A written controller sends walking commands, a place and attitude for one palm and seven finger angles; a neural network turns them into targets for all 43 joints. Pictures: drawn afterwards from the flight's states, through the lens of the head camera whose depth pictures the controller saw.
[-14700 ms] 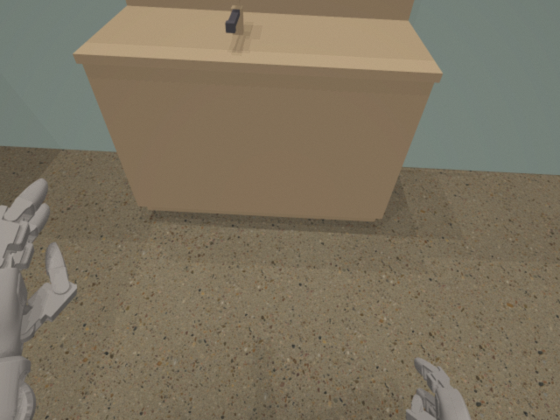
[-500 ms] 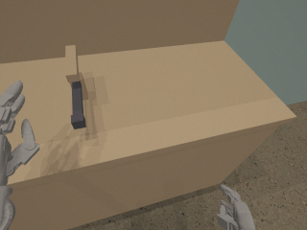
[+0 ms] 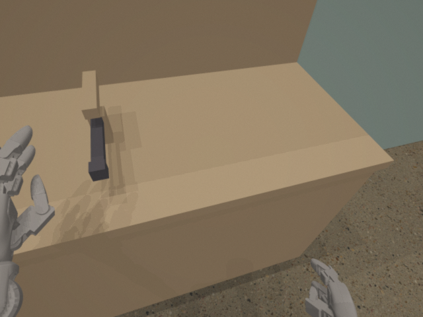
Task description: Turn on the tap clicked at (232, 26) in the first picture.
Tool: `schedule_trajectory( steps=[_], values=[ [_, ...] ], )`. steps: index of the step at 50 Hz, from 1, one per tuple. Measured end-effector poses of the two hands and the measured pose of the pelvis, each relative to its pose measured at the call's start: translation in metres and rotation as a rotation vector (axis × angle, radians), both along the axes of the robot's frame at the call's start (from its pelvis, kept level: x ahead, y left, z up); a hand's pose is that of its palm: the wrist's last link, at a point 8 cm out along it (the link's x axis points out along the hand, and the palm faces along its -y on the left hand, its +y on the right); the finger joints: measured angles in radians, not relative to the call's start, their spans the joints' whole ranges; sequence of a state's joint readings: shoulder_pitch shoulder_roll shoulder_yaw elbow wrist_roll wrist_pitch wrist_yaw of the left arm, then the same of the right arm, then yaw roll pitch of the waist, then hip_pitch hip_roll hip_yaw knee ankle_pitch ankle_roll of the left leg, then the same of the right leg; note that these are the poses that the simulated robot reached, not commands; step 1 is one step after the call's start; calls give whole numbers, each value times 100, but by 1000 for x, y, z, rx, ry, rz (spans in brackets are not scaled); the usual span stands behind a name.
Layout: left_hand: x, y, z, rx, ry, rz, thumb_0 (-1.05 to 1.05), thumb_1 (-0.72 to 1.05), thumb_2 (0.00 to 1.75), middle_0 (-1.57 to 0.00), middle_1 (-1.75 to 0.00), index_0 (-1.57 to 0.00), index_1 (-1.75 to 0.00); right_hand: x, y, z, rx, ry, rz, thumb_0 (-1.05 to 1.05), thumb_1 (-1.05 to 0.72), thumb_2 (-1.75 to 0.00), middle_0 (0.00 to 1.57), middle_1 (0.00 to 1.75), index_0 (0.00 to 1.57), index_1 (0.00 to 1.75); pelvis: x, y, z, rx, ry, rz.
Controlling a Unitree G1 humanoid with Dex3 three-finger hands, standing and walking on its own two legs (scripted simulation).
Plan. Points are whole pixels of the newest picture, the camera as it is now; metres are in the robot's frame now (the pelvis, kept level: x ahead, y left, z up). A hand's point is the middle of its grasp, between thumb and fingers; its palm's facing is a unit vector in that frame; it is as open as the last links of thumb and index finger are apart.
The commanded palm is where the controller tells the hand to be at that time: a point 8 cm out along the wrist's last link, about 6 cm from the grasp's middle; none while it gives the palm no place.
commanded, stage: shuffle to correct the standing spot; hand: left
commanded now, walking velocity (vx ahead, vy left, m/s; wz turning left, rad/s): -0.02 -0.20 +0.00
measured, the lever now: (98, 170) +0.34 +0.24 +0.09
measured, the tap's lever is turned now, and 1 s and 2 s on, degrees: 0 0 0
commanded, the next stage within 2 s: none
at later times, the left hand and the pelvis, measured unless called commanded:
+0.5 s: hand (86, 216) +0.21 +0.20 +0.16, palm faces +0.33 -0.86 -0.38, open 7.4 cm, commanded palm +0.15 +0.23 +0.17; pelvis -0.01 -0.05 +0.00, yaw +0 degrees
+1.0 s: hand (111, 215) +0.22 +0.16 +0.16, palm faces +0.29 -0.86 -0.41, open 7.4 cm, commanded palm +0.16 +0.21 +0.17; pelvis -0.01 -0.07 -0.01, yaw -1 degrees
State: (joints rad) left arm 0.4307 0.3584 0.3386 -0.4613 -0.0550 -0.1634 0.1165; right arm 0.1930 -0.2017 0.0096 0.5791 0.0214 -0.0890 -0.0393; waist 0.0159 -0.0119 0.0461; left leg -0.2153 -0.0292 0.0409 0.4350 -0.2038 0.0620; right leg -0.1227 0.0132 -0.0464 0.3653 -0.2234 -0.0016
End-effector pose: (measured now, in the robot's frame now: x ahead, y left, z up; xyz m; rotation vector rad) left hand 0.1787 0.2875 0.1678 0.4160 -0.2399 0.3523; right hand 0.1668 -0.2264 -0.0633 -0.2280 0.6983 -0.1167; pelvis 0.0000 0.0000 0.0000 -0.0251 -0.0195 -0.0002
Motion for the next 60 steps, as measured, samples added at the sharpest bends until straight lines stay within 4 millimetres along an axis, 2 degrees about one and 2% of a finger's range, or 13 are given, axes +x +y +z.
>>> schedule_trajectory(
  steps=[8, 14, 31, 38, 45, 60],
  values=[
    [3, -8, 2, -8, -1, -11, 1, 89, 90, -21, -30, -21, -30, 1, 2, 0, 24, 6, 15, 2, -91, -90, 20, 30, 20, 30, -3, -9, 1, 8, 1, -4],
    [2, -22, 4, 6, 12, -32, 1, 89, 90, -21, -30, -21, -30, -1, -6, -2, 45, 14, 14, 2, -90, -90, 20, 30, 20, 30, -4, -20, 1, 4, 6, -4],
    [-3, -66, 3, 16, 41, -46, 1, 89, 89, -21, -30, -21, -30, -16, -67, -12, 16, 36, -42, 2, -91, -90, 20, 30, 20, 30, -9, -59, -6, 2, 10, -11],
    [2, -78, 3, 17, 23, -68, 1, 89, 89, -21, -30, -21, -30, -23, -84, -17, 2, 52, -73, 2, -91, -90, 20, 30, 20, 30, -6, -68, -10, 4, 9, -11],
    [5, -81, 6, 46, 13, -85, 1, 89, 89, -21, -30, -21, -30, -27, -86, -19, -1, 64, -81, 2, -91, -90, 20, 30, 20, 30, -5, -70, -11, 8, 5, -15],
    [-5, -75, 5, 40, 21, -75, 1, 88, 89, -21, -30, -21, -30, -25, -71, -21, 14, 65, -53, 2, -91, -90, 20, 30, 20, 30, -8, -65, -12, 6, 4, -9]
  ],
)
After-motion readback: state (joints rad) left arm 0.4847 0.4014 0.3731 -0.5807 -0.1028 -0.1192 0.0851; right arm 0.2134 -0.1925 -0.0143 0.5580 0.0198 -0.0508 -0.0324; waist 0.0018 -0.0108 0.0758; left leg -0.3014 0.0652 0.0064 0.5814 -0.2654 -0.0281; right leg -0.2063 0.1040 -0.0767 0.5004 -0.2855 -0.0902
